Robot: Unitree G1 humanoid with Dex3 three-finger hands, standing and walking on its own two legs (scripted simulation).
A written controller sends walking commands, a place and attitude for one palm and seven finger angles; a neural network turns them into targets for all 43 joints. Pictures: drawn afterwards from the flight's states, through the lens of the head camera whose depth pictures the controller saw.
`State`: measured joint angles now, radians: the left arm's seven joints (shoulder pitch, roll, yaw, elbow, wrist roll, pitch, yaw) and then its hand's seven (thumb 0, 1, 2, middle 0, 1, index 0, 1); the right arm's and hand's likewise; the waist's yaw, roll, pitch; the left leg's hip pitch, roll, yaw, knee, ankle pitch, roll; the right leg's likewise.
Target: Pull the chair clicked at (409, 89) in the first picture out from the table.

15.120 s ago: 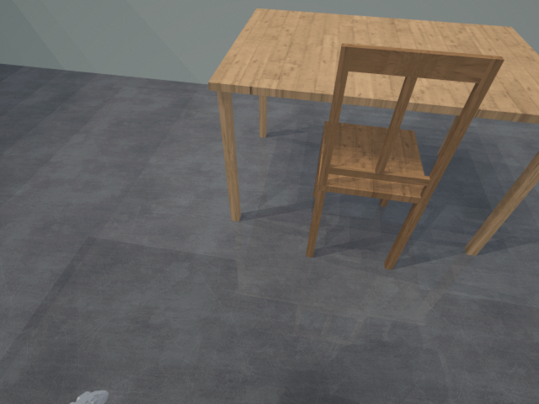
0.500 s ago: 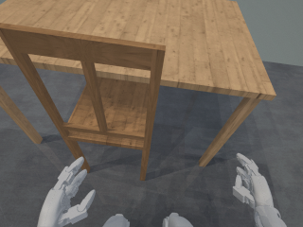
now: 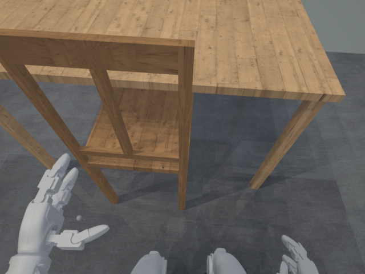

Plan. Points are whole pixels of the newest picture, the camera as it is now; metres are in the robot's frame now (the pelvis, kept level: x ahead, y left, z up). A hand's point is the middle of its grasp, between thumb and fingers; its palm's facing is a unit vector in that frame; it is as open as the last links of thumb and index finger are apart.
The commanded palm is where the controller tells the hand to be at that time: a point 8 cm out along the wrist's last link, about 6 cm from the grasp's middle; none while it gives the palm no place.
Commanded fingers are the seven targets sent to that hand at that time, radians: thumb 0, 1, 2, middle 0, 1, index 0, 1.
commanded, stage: raise the hand toward the chair's back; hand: left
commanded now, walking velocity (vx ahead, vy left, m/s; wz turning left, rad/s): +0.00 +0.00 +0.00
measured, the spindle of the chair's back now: (116, 119) +0.47 +0.20 +0.02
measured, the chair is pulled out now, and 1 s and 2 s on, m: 0.00 0.00 0.00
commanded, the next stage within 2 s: aim the fingers beside a spindle in 1.14 s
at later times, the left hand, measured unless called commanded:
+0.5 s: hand (77, 213) +0.23 +0.22 +0.04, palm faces -0.08 -1.00 -0.04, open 16.9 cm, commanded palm +0.22 +0.28 +0.05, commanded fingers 0.00 -0.50 0.30 -0.06 -0.08 -0.06 -0.08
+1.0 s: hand (70, 199) +0.25 +0.23 +0.06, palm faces -0.01 -1.00 -0.08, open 17.0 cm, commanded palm +0.23 +0.28 +0.06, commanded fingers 0.00 -0.50 0.30 -0.06 -0.08 -0.06 -0.08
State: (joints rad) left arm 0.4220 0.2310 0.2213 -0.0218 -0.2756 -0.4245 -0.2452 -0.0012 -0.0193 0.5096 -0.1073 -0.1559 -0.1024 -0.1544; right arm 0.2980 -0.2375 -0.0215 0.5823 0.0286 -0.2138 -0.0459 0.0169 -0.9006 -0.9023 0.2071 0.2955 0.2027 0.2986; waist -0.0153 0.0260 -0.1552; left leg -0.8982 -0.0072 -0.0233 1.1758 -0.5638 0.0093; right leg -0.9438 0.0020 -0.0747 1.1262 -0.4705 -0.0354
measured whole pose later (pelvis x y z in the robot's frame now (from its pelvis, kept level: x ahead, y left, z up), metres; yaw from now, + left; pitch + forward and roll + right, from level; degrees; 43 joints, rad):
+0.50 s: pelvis +0.01 +0.02 +0.01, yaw +0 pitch +16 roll -3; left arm 0.34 0.28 0.17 0.03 -0.26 -0.30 -0.33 -0.01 -0.48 0.31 -0.06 -0.08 -0.06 -0.08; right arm 0.22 -0.23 0.05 0.48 0.03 -0.21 -0.05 0.01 -0.90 -0.90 0.21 0.30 0.21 0.30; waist 0.00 0.02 -0.15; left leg -0.86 -0.02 -0.03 1.16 -0.57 0.04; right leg -0.89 -0.01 -0.08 1.07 -0.46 0.00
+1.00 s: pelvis +0.01 +0.02 +0.01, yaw +0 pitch +16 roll -3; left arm 0.29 0.28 0.24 0.08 -0.28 -0.39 -0.30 -0.02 -0.50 0.30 -0.06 -0.08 -0.06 -0.08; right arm 0.25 -0.26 0.02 0.53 0.03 -0.21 -0.04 0.01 -0.90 -0.90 0.21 0.30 0.20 0.30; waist -0.02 0.03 -0.15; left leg -0.86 -0.02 -0.03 1.14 -0.56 0.03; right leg -0.89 -0.01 -0.08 1.06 -0.46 -0.01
